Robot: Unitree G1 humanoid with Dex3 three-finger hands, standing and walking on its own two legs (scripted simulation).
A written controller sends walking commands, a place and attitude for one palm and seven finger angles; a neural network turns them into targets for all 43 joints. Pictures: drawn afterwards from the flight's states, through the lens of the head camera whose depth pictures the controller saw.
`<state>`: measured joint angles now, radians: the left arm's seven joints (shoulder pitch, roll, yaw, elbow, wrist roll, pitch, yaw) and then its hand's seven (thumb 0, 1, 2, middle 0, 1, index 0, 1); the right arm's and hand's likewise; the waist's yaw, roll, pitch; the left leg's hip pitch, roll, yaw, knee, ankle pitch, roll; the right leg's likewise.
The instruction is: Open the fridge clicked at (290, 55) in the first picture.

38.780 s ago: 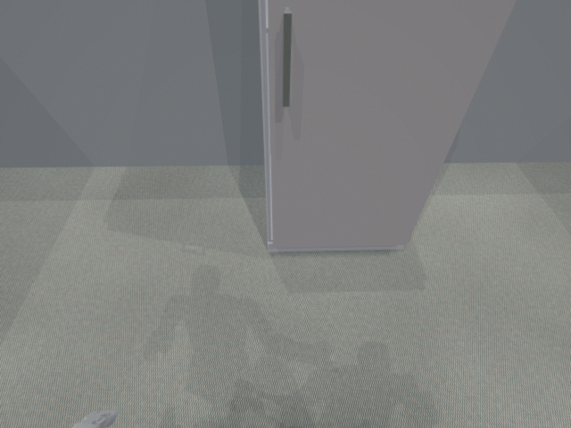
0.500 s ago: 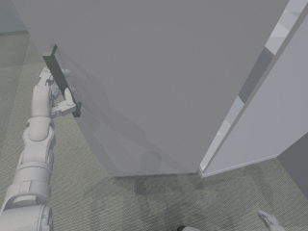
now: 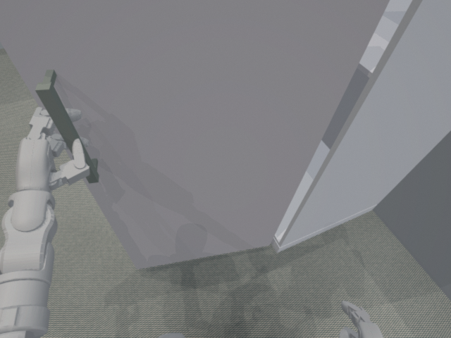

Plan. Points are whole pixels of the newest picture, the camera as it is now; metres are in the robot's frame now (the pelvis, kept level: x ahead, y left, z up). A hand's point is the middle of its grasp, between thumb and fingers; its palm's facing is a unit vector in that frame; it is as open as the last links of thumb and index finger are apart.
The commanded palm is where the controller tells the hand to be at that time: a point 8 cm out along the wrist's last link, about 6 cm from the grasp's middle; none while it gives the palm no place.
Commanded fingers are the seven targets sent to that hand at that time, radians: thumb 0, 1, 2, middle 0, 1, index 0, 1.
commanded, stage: stop walking and hold the door back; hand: left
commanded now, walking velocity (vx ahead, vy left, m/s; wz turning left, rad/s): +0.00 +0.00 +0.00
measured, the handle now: (74, 134) +0.43 +0.26 +0.12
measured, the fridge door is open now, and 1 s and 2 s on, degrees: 77 76 77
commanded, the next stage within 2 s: loosen the grip on the handle in 0.70 s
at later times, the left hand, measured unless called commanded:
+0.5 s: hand (78, 175) +0.34 +0.23 +0.11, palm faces +0.17 -0.95 -0.26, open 6.9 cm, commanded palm +0.32 +0.30 +0.10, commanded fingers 0.00 0.90 0.90 -0.45 -1.40 -0.45 -1.40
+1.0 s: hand (75, 154) +0.38 +0.25 +0.12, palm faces +0.17 -0.96 -0.24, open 8.0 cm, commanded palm +0.33 +0.28 +0.13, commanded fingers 0.00 -0.43 0.26 -0.44 -1.38 -0.44 -1.38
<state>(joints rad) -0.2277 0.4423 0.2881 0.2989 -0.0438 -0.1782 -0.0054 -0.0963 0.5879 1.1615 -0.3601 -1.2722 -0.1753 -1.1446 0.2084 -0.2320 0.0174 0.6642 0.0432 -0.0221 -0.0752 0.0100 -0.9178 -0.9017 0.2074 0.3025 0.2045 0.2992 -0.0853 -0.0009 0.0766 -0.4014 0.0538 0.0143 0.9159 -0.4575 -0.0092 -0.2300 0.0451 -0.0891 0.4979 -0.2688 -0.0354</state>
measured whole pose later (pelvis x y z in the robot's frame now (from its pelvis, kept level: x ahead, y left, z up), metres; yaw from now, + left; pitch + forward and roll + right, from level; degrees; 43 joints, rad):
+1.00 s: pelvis -0.03 +0.02 +0.00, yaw -2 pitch +2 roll -1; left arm -0.48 0.43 0.31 0.68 0.00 -0.16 -0.08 -0.03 0.36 0.81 -0.35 -1.27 -0.30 -1.28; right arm 0.30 -0.28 -0.02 0.65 0.01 -0.12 -0.03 0.01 -0.91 -0.90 0.20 0.30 0.20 0.30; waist -0.06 -0.01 -0.02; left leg -0.40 0.02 0.06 0.53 -0.17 0.02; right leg -0.31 0.01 0.01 0.55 -0.27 0.00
